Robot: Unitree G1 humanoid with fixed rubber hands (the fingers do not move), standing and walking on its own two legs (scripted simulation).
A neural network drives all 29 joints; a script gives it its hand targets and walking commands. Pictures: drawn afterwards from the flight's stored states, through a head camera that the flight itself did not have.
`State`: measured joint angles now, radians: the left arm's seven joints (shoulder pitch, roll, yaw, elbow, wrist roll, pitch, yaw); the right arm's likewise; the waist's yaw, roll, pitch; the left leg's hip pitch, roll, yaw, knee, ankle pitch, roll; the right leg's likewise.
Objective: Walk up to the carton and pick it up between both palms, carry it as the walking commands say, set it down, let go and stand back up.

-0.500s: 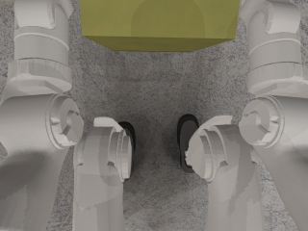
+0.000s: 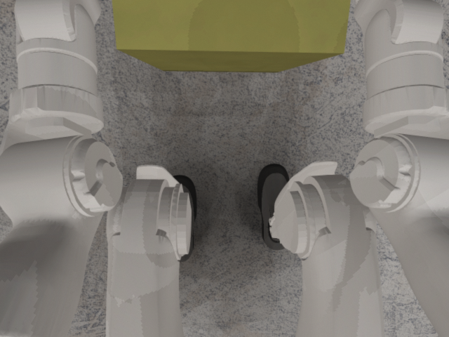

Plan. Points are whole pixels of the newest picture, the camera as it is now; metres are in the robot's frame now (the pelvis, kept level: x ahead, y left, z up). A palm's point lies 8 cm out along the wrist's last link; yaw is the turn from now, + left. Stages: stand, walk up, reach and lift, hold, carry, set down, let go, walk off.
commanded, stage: set down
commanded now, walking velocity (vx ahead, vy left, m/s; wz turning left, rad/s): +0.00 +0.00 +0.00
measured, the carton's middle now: out of the picture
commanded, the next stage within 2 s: let go in 1.92 s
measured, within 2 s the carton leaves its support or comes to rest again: neither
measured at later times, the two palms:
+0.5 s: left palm out of the picture +0.58 +0.20 -0.15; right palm out of the picture +0.57 -0.18 -0.15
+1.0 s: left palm out of the picture +0.59 +0.21 -0.06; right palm out of the picture +0.58 -0.20 -0.06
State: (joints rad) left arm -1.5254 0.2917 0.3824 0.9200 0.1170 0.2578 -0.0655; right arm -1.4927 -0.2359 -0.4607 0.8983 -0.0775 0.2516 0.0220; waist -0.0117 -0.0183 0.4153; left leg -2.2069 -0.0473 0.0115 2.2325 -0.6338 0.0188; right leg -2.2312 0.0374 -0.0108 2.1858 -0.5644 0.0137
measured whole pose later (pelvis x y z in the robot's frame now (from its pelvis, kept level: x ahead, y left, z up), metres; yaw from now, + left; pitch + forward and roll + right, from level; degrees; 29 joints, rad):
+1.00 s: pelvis +0.01 +0.00 +0.05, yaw +0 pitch +42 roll -1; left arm -1.48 0.46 0.14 1.04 -0.17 0.19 0.04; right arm -1.42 -0.35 -0.23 0.97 0.14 0.19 -0.11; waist -0.03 0.00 0.19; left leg -2.17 -0.05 0.00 2.06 -0.62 0.01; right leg -2.19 0.03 -0.01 2.01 -0.55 0.01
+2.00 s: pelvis +0.05 +0.00 +0.30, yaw +0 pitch +46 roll +0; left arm -1.25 0.36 0.36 1.00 0.07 0.16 -0.10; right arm -1.17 -0.24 -0.40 0.86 -0.07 0.19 -0.01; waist -0.01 0.00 -0.02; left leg -1.47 -0.04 -0.02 0.96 -0.29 0.01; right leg -1.49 0.04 0.03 0.93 -0.24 0.01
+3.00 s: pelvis +0.12 +0.00 +0.40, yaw +0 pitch -2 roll +0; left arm 0.23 0.21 0.04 0.41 0.00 0.09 -0.08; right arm 0.24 -0.22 -0.04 0.40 0.00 0.09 0.07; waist 0.00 0.01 0.10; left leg -0.12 -0.03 -0.03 0.45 -0.28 0.01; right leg -0.15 0.03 0.04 0.45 -0.25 -0.01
